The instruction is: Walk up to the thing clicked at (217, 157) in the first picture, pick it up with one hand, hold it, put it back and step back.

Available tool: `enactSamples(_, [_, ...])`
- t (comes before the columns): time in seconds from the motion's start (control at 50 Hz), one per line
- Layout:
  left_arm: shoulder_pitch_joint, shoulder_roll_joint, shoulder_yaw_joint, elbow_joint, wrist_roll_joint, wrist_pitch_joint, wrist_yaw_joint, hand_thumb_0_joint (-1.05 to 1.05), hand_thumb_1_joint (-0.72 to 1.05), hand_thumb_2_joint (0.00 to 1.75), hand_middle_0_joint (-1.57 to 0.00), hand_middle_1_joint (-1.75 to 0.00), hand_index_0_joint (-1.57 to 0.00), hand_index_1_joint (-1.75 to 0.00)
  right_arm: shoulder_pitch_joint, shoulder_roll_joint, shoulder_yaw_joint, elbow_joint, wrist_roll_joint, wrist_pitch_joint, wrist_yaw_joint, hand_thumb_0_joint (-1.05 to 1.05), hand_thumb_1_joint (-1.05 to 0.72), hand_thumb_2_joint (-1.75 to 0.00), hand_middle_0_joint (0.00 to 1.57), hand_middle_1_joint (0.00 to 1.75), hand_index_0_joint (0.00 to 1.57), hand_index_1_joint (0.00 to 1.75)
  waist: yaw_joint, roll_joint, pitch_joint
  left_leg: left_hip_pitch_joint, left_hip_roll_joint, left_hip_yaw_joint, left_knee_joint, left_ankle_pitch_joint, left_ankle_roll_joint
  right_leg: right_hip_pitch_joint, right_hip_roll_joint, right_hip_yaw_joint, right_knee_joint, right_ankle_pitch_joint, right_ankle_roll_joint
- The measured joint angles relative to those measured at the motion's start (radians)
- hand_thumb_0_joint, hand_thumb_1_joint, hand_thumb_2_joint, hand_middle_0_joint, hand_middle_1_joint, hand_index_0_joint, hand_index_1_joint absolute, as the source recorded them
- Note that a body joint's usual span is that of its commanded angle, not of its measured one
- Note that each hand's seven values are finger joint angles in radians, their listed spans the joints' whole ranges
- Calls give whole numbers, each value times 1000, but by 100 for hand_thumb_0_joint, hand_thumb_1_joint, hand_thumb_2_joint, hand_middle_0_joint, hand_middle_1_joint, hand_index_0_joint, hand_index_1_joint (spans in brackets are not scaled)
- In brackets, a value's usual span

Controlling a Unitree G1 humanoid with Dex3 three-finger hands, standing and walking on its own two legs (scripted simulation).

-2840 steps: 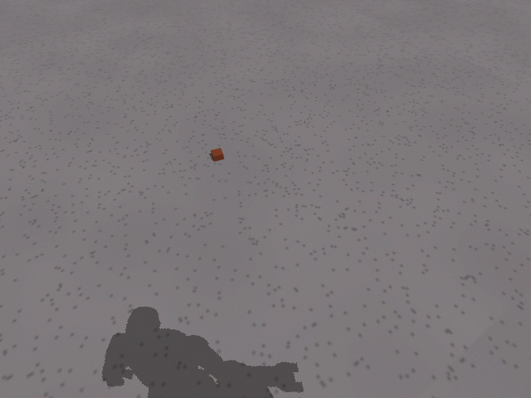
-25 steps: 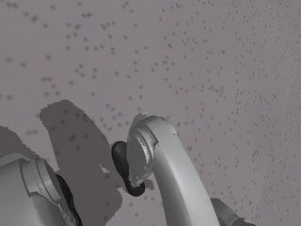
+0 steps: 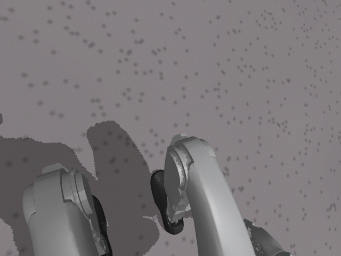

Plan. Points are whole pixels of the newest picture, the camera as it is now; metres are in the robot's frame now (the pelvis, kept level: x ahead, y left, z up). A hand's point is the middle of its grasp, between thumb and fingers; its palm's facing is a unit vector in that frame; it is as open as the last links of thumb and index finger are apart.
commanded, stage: lift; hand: left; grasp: from above
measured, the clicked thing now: out of the picture +0.50 +0.41 -0.19
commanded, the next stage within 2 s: hold in 1.76 s
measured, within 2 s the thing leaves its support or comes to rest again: neither
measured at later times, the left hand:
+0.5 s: hand out of the picture +0.43 +0.40 -0.07, palm faces -0.36 -0.24 -0.90, open 8.9 cm
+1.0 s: hand out of the picture +0.35 +0.35 +0.14, palm faces -0.34 -0.25 -0.91, open 8.7 cm
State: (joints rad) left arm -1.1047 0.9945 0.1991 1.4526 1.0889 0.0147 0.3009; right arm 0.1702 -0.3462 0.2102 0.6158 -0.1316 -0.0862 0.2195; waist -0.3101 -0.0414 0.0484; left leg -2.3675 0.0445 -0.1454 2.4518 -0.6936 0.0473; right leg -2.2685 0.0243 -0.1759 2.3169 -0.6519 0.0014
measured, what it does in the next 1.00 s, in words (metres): rises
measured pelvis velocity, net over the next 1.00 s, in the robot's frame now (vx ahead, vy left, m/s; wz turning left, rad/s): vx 0.00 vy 0.00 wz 0.16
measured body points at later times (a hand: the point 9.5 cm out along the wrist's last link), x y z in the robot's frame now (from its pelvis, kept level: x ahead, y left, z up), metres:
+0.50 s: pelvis +0.00 +0.00 +0.05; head +0.23 +0.08 +0.43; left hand +0.44 +0.41 -0.02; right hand +0.09 -0.27 -0.06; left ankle +0.07 +0.12 -0.29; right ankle +0.11 -0.11 -0.29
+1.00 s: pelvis +0.00 +0.00 +0.22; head +0.15 +0.04 +0.64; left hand +0.36 +0.36 +0.19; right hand +0.15 -0.24 +0.09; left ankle +0.07 +0.12 -0.29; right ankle +0.11 -0.11 -0.29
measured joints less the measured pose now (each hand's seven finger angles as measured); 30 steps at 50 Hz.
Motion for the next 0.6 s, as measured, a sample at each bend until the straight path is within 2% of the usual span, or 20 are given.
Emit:
enactSamples(0.12, [6, -24, 0, -15, -14, 17, -32, 1, 15, 52, -56, -97, -63, -82, -9, 12, -20, -4, 7, 25, -10, 0, -90, -90, 20, 30, 20, 30, 12, 19, -14, 7, -1, 14, -16, 2, 1, 1, -2, 12, -6, -2, 0])
enactSamples(0.24, [57, -71, 4, -97, -41, 32, -98, 2, 15, 50, -58, -95, -64, -81, 4, 22, -48, -6, 27, 58, -23, 0, -91, -90, 20, 30, 20, 30, 37, 36, -39, 28, -6, 30, -51, 3, 1, 19, -7, 26, -30, -9, -1])
enactSamples(0.4, [166, -136, -6, -253, -56, 18, -179, 2, 15, 48, -60, -92, -66, -79, 23, 21, -102, -6, 58, 109, -48, 0, -91, -90, 20, 30, 20, 30, 86, 63, -88, 77, -17, 50, -125, 15, 1, 66, -18, 45, -89, -13, -2])
enactSamples(0.52, [248, -192, -24, -363, -83, 6, -214, 2, 15, 47, -63, -90, -67, -77, 28, 21, -154, -3, 79, 133, -71, 0, -91, -90, 20, 30, 20, 30, 127, 74, -132, 133, -24, 69, -199, 33, 1, 116, -24, 63, -149, -2, -1])
enactSamples(0.6, [306, -233, -55, -427, -109, 13, -222, 1, 16, 47, -64, -87, -68, -75, 24, 25, -179, 1, 96, 141, -93, 0, -90, -90, 20, 30, 20, 30, 152, 82, -166, 187, -26, 82, -263, 44, 3, 164, -25, 76, -205, 7, 3])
